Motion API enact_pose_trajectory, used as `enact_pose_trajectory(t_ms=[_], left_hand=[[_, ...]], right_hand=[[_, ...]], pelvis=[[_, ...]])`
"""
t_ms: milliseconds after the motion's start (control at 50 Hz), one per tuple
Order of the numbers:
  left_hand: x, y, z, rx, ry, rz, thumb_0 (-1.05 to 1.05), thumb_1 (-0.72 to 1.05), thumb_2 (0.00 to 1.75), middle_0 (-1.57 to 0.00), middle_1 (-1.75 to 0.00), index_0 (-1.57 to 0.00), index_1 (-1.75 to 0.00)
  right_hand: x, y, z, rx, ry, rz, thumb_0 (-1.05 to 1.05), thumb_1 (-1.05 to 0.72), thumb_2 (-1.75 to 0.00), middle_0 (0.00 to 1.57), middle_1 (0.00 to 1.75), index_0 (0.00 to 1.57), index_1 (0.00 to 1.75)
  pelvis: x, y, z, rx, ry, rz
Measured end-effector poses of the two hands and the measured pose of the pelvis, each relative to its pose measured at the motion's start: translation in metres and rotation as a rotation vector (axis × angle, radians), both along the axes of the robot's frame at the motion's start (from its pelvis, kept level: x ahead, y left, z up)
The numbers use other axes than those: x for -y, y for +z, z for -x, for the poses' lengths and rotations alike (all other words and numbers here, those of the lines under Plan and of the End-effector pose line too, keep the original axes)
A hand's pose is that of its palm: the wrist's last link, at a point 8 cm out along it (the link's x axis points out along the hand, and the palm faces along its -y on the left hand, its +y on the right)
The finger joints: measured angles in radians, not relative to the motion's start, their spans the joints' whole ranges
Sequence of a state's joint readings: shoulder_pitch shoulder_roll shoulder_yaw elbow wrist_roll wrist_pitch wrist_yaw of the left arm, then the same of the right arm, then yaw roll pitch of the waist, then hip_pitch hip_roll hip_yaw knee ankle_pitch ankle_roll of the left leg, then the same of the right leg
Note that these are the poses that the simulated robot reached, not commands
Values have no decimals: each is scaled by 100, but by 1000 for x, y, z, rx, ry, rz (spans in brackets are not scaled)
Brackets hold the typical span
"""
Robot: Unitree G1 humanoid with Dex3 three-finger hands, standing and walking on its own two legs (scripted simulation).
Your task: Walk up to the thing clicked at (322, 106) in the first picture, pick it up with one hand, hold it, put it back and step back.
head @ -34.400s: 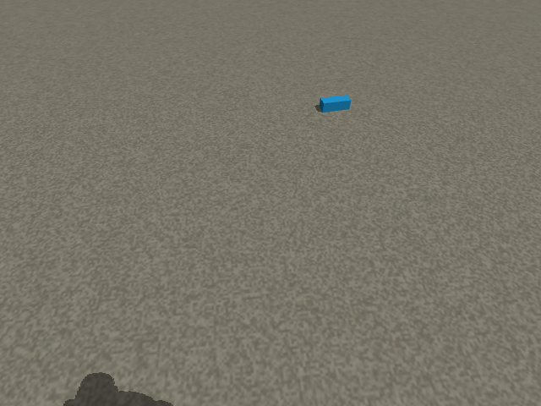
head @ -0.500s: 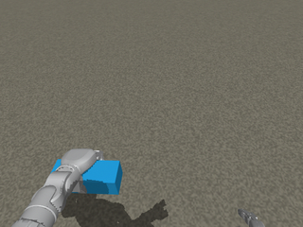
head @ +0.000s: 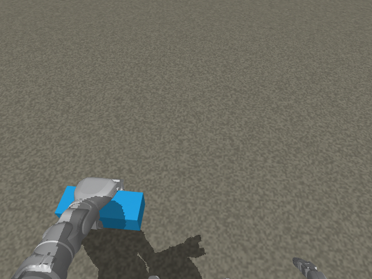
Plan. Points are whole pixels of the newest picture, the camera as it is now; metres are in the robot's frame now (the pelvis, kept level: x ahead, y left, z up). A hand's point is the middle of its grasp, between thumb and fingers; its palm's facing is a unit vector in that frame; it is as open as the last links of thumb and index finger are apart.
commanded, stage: crouch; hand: left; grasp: from above
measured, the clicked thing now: (103, 208) +0.32 +0.23 -0.11
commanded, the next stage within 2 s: lower in 1.50 s
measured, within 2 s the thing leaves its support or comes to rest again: neither
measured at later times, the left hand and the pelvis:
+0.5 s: hand (119, 224) +0.35 +0.24 -0.33, palm faces -0.45 +0.07 -0.89, open 10.4 cm; pelvis -0.05 +0.01 -0.20, yaw -1 degrees
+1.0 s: hand (127, 230) +0.37 +0.24 -0.48, palm faces -0.44 +0.03 -0.90, open 10.5 cm; pelvis -0.06 +0.00 -0.31, yaw -5 degrees
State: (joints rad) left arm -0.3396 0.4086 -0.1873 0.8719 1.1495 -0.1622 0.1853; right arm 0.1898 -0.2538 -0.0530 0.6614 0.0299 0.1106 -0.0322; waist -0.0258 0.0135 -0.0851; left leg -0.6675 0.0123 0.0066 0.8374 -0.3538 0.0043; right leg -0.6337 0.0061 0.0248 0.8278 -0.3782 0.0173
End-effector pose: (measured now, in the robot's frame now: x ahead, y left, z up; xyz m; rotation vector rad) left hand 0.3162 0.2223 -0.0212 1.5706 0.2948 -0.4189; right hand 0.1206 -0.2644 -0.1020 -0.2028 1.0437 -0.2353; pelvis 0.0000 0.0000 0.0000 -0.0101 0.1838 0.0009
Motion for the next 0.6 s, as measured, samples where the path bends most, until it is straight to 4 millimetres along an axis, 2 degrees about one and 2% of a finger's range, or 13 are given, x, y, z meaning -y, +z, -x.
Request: enact_pose_trajectory(t_ms=[200,360,480,600], left_hand=[[-2,-104,-15,24,-10,-34,-1,-9,65,-61,-73,-62,-70],[-6,-185,-32,38,5,-43,-1,-9,65,-61,-72,-62,-69],[-12,-244,-38,-4,23,-39,-1,-9,66,-61,-71,-62,-69],[-13,-298,-41,-26,13,-11,-1,-10,67,-61,-70,-62,-67]], right_hand=[[16,-82,63,-147,-41,63,1,-91,-90,20,30,20,30],[11,-157,111,-242,-69,82,1,-91,-90,20,30,20,30],[2,-204,127,-278,-55,61,1,-90,-90,20,30,20,30],[-2,-243,127,-301,-11,46,1,-90,-90,20,30,20,30]], pelvis=[[-4,-78,24,-193,2,22],[-8,-149,43,-314,-2,36],[-10,-193,53,-376,-3,45],[-8,-231,55,-428,-6,56]])
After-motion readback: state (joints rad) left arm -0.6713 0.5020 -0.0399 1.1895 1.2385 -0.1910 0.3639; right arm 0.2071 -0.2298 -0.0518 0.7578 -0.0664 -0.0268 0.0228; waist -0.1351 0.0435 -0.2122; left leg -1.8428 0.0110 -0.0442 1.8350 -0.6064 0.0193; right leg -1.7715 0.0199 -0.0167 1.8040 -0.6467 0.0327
